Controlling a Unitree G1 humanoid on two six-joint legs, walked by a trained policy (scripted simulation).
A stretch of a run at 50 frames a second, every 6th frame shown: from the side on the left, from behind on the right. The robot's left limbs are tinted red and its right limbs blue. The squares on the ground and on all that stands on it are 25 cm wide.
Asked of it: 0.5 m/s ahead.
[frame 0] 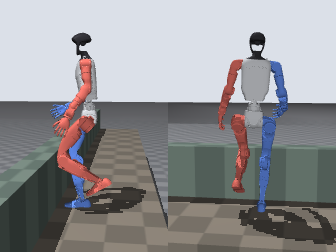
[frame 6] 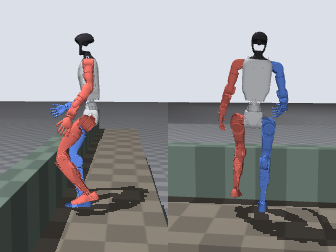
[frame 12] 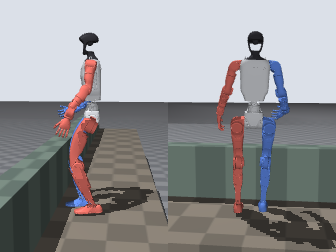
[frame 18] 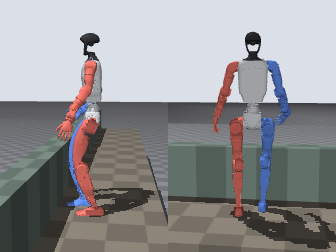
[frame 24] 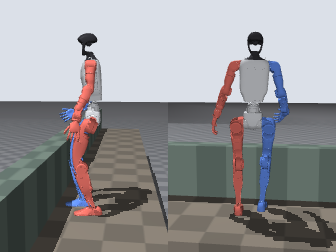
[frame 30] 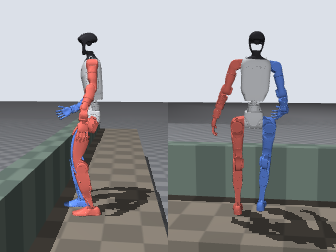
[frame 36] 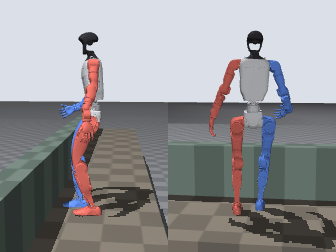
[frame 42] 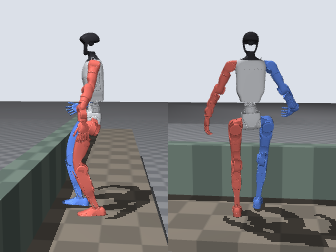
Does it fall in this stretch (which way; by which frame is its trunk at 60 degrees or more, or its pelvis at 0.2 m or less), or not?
no
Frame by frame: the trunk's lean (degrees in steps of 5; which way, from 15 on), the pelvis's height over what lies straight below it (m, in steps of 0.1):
0: 5, 0.8
6: 10, 0.8
12: 5, 0.8
18: 5, 0.8
24: 5, 0.8
30: 5, 0.8
36: 5, 0.8
42: 5, 0.8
